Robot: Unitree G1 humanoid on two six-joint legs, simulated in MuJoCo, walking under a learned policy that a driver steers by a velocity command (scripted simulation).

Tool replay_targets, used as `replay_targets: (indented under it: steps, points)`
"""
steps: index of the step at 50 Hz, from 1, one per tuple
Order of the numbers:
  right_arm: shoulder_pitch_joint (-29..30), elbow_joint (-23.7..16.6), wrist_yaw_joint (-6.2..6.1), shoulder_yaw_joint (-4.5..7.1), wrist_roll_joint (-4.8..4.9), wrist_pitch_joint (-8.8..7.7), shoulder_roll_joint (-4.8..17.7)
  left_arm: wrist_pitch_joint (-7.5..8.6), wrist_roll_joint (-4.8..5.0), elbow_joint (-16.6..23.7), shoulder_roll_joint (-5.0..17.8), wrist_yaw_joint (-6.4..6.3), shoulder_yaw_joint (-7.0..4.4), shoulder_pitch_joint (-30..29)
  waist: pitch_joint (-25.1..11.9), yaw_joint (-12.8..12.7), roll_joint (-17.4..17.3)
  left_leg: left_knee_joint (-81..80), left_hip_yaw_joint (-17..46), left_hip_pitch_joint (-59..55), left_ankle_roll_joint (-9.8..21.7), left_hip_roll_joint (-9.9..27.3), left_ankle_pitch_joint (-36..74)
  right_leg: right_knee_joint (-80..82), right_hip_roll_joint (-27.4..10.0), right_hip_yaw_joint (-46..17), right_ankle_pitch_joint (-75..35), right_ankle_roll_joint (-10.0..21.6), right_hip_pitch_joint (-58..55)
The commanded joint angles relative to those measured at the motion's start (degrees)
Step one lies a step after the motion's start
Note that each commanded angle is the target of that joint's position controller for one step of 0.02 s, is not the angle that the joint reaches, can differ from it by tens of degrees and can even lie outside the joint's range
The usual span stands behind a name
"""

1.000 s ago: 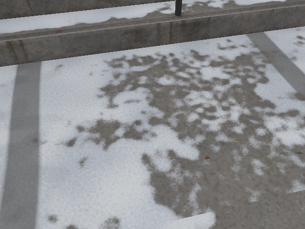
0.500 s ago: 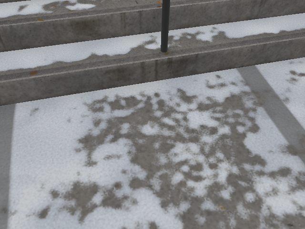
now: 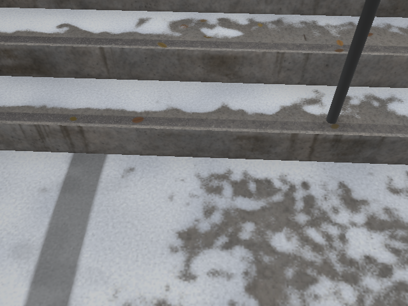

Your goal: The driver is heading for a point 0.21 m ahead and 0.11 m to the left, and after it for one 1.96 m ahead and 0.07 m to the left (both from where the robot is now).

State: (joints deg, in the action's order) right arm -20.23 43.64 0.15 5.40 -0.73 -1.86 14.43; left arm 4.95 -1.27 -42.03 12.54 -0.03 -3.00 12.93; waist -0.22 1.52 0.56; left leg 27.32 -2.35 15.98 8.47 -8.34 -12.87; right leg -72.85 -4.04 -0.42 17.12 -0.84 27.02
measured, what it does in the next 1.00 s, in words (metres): walks ahead, turning left: right foot, then left foot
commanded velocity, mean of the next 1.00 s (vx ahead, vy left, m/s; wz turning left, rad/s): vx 0.12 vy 0.00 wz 0.31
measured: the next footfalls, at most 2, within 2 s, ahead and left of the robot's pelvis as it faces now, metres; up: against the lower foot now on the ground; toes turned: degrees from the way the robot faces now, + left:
right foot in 0.32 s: +0.33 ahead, -0.13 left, +0.00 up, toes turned +18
left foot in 0.68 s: +0.22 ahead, +0.07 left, +0.00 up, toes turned +15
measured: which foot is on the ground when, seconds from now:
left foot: down 0.00-0.34, up 0.36-0.66, down 0.68-1.00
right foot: up 0.00-0.30, down 0.32-1.00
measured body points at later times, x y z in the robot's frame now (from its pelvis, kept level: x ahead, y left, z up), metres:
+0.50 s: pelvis +0.20 -0.04 +0.00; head +0.23 -0.05 +0.44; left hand +0.28 +0.24 -0.10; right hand +0.38 -0.28 -0.12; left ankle +0.11 +0.05 -0.65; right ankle +0.33 -0.10 -0.73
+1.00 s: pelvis +0.22 -0.03 +0.01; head +0.21 -0.03 +0.46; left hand +0.23 +0.23 -0.12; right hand +0.40 -0.23 -0.11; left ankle +0.18 +0.06 -0.73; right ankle +0.29 -0.14 -0.73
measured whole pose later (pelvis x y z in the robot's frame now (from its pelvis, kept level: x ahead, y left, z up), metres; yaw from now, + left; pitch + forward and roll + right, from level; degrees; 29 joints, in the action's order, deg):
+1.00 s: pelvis +0.22 -0.03 +0.01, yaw +17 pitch -1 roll +0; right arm -14.8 43.3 -1.3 -0.3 -0.8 -0.3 12.0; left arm -0.1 -0.6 -46.5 12.3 -0.5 -1.3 15.6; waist -0.2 -0.8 -0.2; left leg 26.8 1.6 10.3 2.2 -2.5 -15.4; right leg -25.5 0.4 -0.9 10.5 -0.3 14.0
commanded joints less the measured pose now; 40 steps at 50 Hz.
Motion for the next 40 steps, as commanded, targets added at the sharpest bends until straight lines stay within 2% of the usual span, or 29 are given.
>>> replay_targets:
  steps: [1,3,5,8,10,11,12,13,14,15,16,17,18,19,20,21,22,23,25,28,30,31,33,34,35,36,37,38,40]
  points:
    - [0.4,-4.5,-0.46,0.43,1.12,-2.75,5.6,-1.18,-1.56,4.8,5.5,0.22,-0.89,0.2,0.7,-2.8,1.4,-14.0,20.3,-6.1,8.6,16.7,23.4,4.6,-2.0,-1.5,0.0,-1.6,11.2]
    - [-1.9,-3.7,-0.56,0.46,0.61,-3.01,7.2,-2.11,-1.21,5.3,4.7,0.02,-0.24,-1.0,0.9,-2.6,-0.2,-12.3,17.1,-5.9,7.6,15.6,38.6,9.7,-1.2,-0.2,-2.0,-2.5,12.1]
    - [-3.1,-3.1,-0.57,0.25,0.53,-2.71,7.5,-2.36,-1.04,5.9,4.0,0.01,0.36,-3.8,0.2,-1.5,-2.5,-9.6,13.7,-6.3,5.1,12.7,46.0,16.4,0.1,0.9,-6.7,-2.6,11.3]
    - [-5.9,-2.1,-0.79,0.32,0.60,-1.46,8.3,-2.75,-0.47,7.6,4.3,-0.21,0.89,-9.8,-1.2,1.8,-5.8,-6.2,13.4,-9.4,1.5,10.3,48.3,25.8,2.5,1.8,-12.7,-2.0,10.4]
    - [-6.9,-1.9,-1.16,0.33,0.33,-0.57,8.6,-2.59,0.05,8.6,4.6,-0.36,1.19,-12.5,-1.8,3.3,-6.2,-4.0,14.9,-11.7,0.7,10.0,47.0,30.9,4.1,1.9,-14.9,-1.4,9.5]
    - [-6.8,-2.1,-1.30,0.34,0.29,-0.29,8.5,-2.28,-0.12,8.9,4.5,-0.34,1.35,-13.1,-2.1,3.4,-6.2,-2.7,16.0,-12.5,0.9,10.7,46.3,33.0,4.7,1.5,-15.1,-0.9,8.4]
    - [-6.2,-2.5,-1.47,0.37,0.09,-0.10,8.7,-1.94,-0.08,9.0,5.1,-0.47,1.26,-12.6,-2.3,3.1,-6.2,-1.0,17.6,-13.0,0.6,11.1,45.6,35.1,5.1,0.7,-14.6,-0.1,6.5]
    - [-4.4,-3.3,-1.75,0.47,-0.02,-0.06,9.1,-1.52,-0.09,8.5,6.2,-0.70,0.92,-9.9,-2.5,1.6,-6.1,1.1,19.2,-12.4,-0.3,11.4,45.1,37.9,5.5,-0.4,-13.8,0.8,2.6]
    - [-1.8,-4.2,-1.83,0.72,-0.05,-0.24,10.1,-1.01,0.04,7.4,7.6,-1.02,0.38,-5.7,-3.4,-0.6,-6.2,4.2,20.3,-10.9,-1.6,11.1,45.6,40.8,6.2,-0.8,-13.7,1.9,-3.2]
    - [0.6,-5.0,-1.63,0.95,0.37,-0.53,10.9,-0.36,0.04,5.9,8.6,-1.44,-0.06,-0.8,-4.2,-3.6,-5.2,9.4,20.0,-9.4,-3.2,9.3,44.9,46.2,6.5,-0.3,-18.2,2.8,-10.0]
    - [1.2,-6.1,-1.11,0.51,0.97,-1.05,9.4,0.58,-0.41,4.7,10.4,-2.00,-0.59,5.5,-7.6,-6.1,-2.6,19.1,18.4,-4.7,-4.7,6.7,35.1,47.3,0.8,-3.6,-30.6,4.3,-21.0]
    - [-1.8,-7.7,-1.11,-0.58,1.65,-1.24,4.7,0.75,-0.84,5.3,13.5,-2.50,-0.76,9.7,-14.8,-6.0,7.7,36.7,11.0,3.0,-6.1,0.8,-4.2,42.5,-15.3,-16.4,-61.4,8.4,-32.5]
    - [-11.0,-7.5,-1.59,-0.14,2.13,-0.60,5.9,-0.34,-0.06,5.4,15.1,-2.02,-1.28,7.1,-23.5,-0.1,20.1,48.1,8.6,10.8,-7.4,-4.2,-26.8,45.3,-25.1,-33.9,-74.2,18.4,-37.3]
    - [-12.0,-3.9,-1.98,0.06,-0.28,0.73,8.9,-1.24,1.12,7.4,10.4,-1.61,-0.61,3.0,-21.8,0.4,10.0,52.3,10.9,12.1,-7.5,0.0,-21.7,47.0,-22.2,-33.4,-56.8,18.7,-31.9]
    - [-6.7,-3.8,-1.40,-0.04,-1.11,1.50,8.8,-1.74,1.28,8.1,5.6,-1.70,0.73,-0.4,-15.2,-0.1,4.6,51.6,9.7,12.4,-8.2,1.2,-18.1,49.7,-17.3,-25.7,-41.2,17.0,-24.4]
    - [-3.6,-4.5,-0.88,-0.33,-1.29,2.21,7.7,-2.30,0.72,7.9,3.6,-1.88,1.56,-2.5,-10.4,0.6,2.7,48.2,9.2,12.4,-8.7,2.8,-16.6,52.5,-13.5,-20.1,-29.5,14.6,-18.5]
    - [-1.9,-5.3,-0.34,-0.73,-1.12,3.17,6.6,-2.55,0.43,7.2,4.3,-2.09,1.51,-2.5,-7.5,0.6,4.6,45.0,9.0,11.3,-9.1,3.9,-15.4,54.9,-11.0,-16.0,-24.5,13.5,-14.2]
    - [-2.9,-4.8,0.06,-1.09,-1.15,4.21,5.9,-2.85,0.09,6.6,5.8,-2.04,1.04,-2.6,-6.1,1.0,5.9,43.8,7.3,8.2,-9.4,3.4,-14.0,56.4,-8.9,-12.3,-22.3,12.9,-9.9]
    - [-3.5,-4.8,0.20,-1.69,-0.87,5.14,5.1,-2.86,-0.44,5.6,6.8,-1.69,0.75,-2.4,-5.6,1.9,6.4,37.6,5.6,4.9,-8.9,3.5,-13.8,57.7,-7.1,-8.6,-19.1,12.5,-6.2]
    - [-1.4,-5.2,0.29,-2.80,-0.95,5.64,4.1,-3.22,-0.51,4.7,7.4,-1.24,0.35,-1.7,-5.2,0.9,8.5,25.0,3.5,1.7,-7.3,5.1,-14.2,59.7,-6.8,-7.9,-7.2,12.7,-5.2]
    - [-0.1,-5.4,0.30,-3.09,-0.80,5.57,4.5,-4.20,-0.34,4.0,8.5,-0.92,-0.19,-0.4,-4.5,-0.3,9.8,17.8,1.8,-0.8,-6.0,5.2,-13.7,60.4,-7.2,-9.0,0.2,12.6,-4.8]
    - [-0.5,-5.2,0.32,-3.15,-0.72,5.39,4.6,-4.87,-0.17,3.7,9.0,-0.81,-0.42,0.3,-4.2,-0.2,9.3,13.8,1.0,-2.9,-5.2,4.9,-12.1,60.4,-7.3,-9.4,3.1,12.2,-4.1]
    - [-2.7,-4.3,0.37,-3.41,-1.06,4.55,4.0,-6.07,0.63,3.2,9.2,-0.81,-0.62,0.8,-1.9,1.3,6.7,2.2,0.6,-10.6,-2.8,4.6,-5.5,59.4,-6.0,-8.7,10.3,8.8,1.6]
    - [-1.7,-4.9,0.24,-3.54,-1.57,4.02,4.9,-6.25,0.48,3.0,8.1,-0.73,-0.56,1.5,0.7,1.2,2.8,-4.2,5.7,-10.5,-1.4,7.4,-5.5,56.9,-4.3,-7.2,11.8,5.5,3.9]
    - [-0.5,-6.4,-0.30,-3.17,-2.46,3.49,8.1,-5.97,1.11,4.4,4.2,-0.32,0.39,1.9,-0.1,0.3,-8.5,-13.6,23.6,-9.5,1.4,20.1,-16.9,46.6,0.8,-1.8,11.1,1.9,6.8]
    - [4.2,-7.2,-0.82,-3.16,-1.44,3.28,8.1,-5.72,1.52,4.5,4.5,-0.46,0.25,0.2,3.9,0.1,-13.2,-20.3,31.8,5.3,3.8,27.4,-22.8,40.8,5.1,0.7,6.9,1.0,0.6]
    - [7.9,-6.8,-1.34,-4.12,-1.35,2.72,5.3,-5.71,1.30,3.9,4.6,0.00,0.12,-0.3,6.0,-2.4,-10.2,-19.7,25.9,11.0,2.7,23.7,-21.5,37.7,3.1,-2.6,1.2,1.7,-8.1]
    - [10.8,-6.6,-1.65,-4.52,-1.18,2.04,4.2,-5.58,1.14,2.9,3.6,0.38,0.31,1.5,5.1,-4.7,-10.3,-18.2,20.9,11.7,0.5,20.4,-17.7,38.4,4.3,-1.6,-1.8,2.1,-11.2]
    - [10.6,-6.1,-1.95,-4.58,-0.43,0.94,4.4,-5.14,0.00,1.1,4.1,0.25,0.21,3.5,2.7,-5.2,-8.6,-12.8,14.5,5.7,-1.9,16.2,-3.7,42.7,4.9,0.0,-6.1,2.2,-14.0]
Keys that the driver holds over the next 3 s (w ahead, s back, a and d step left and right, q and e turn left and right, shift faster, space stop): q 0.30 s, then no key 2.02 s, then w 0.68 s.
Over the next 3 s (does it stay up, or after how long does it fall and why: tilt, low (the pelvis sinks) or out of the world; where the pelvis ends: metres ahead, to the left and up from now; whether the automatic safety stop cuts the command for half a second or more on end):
stays up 0.47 -0.01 0.00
